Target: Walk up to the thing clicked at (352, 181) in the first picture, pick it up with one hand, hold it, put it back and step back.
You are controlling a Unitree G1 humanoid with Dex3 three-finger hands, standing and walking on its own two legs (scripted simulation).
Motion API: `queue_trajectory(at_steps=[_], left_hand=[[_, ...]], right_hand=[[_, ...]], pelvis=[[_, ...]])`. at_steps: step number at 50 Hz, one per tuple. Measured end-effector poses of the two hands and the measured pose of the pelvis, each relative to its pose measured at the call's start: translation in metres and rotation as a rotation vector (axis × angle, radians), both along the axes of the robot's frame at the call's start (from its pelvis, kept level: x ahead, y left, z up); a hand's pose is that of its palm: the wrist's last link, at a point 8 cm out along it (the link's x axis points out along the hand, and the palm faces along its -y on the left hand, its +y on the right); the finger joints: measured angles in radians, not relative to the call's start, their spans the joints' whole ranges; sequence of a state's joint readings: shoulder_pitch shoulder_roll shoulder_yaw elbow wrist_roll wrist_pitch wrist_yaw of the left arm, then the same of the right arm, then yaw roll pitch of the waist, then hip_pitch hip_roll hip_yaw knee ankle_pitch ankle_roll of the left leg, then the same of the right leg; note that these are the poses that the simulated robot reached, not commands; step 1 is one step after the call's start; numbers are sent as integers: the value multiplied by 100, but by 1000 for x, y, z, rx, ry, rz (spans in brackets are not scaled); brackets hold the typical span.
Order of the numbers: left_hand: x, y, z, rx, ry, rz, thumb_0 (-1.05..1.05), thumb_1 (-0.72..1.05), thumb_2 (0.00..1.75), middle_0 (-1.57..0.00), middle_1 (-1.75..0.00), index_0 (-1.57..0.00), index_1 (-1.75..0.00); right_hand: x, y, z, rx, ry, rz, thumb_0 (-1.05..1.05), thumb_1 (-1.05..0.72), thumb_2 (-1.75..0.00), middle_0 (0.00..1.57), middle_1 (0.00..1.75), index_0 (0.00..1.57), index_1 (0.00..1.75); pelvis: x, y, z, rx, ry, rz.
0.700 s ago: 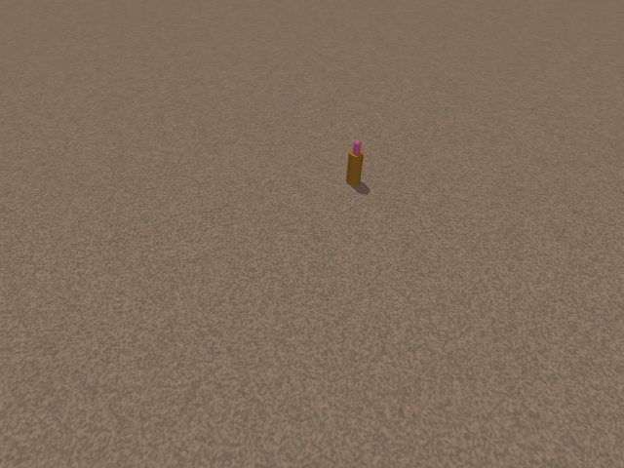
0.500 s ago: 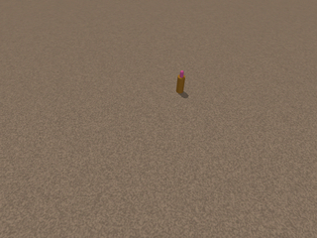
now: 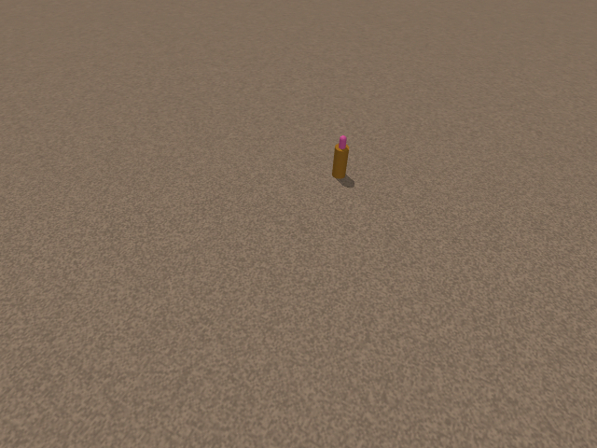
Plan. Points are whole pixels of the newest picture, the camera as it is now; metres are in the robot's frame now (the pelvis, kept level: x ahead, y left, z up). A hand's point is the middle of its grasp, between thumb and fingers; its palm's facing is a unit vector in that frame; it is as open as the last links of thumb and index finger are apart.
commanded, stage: stand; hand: left
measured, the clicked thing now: (340, 156) +1.59 -0.24 -0.66
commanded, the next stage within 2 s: walk up in 0.42 s
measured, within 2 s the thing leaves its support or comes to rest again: neither
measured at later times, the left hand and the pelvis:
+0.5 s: hand out of the picture +0.07 +0.25 -0.15, palm faces -0.04 -0.94 -0.33, open 7.4 cm; pelvis +0.00 +0.00 +0.00, yaw -2 degrees
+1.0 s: hand (196, 414) +0.23 +0.16 -0.14, palm faces -0.15 -0.92 -0.36, open 7.4 cm; pelvis +0.15 -0.11 -0.01, yaw -11 degrees
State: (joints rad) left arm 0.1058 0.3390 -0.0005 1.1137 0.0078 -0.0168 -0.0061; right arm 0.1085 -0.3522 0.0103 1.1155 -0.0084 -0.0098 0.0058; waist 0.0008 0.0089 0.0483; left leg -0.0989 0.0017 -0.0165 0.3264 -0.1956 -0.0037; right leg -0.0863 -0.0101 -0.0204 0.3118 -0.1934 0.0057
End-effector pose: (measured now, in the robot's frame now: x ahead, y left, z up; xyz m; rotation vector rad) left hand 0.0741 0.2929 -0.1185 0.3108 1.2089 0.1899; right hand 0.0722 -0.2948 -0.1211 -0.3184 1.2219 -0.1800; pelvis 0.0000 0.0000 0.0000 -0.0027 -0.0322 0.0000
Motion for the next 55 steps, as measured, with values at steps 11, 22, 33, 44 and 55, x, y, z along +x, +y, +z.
queue_trajectory(at_steps=[11, 22, 33, 44, 55], left_hand=[[-3, 1, 1, 2, -1, 4, 1, 90, 90, -20, -30, -21, -30], [-13, 2, 0, -2, 17, 10, 1, 90, 90, -20, -30, -21, -30], [51, -6, 17, 33, -6, -124, 1, 91, 90, -20, -30, -20, -30], [119, -68, 21, 70, -87, -127, 0, 90, 90, -20, -30, -20, -30], [206, -86, -4, -5, -15, -171, 1, 90, 90, -20, -30, -21, -30]], right_hand=[[0, 1, 0, 2, -6, 3, 1, -90, -90, 21, 30, 20, 30], [-5, 0, 0, 9, -1, 1, 1, -90, -90, 21, 30, 20, 30], [-33, -74, 5, -45, -40, -114, 1, -90, -90, 21, 30, 20, 30], [49, -144, -10, -33, -64, -129, 2, -90, -90, 20, 30, 20, 30], [167, -141, 18, -37, -131, -95, 1, -90, -90, 21, 30, 20, 30]], pelvis=[[-1, 0, 0, 2, -3, 2], [-3, -1, 0, 2, 0, -3], [32, -37, -9, 31, 4, -107], [105, -95, -19, -11, -27, -153], [210, -104, -16, -27, 0, -199]])
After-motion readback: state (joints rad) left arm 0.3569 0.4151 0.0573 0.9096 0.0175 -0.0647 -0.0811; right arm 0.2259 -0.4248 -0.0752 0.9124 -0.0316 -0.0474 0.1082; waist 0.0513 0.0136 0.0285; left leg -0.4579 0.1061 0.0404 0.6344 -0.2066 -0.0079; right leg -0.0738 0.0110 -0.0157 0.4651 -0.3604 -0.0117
